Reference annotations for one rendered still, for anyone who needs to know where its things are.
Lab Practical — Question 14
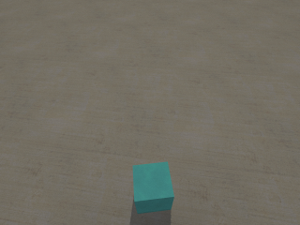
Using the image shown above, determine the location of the carton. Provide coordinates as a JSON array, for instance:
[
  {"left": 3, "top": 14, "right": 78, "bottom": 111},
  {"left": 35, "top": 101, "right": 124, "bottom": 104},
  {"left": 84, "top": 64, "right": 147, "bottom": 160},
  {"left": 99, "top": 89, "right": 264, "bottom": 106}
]
[{"left": 132, "top": 161, "right": 174, "bottom": 214}]

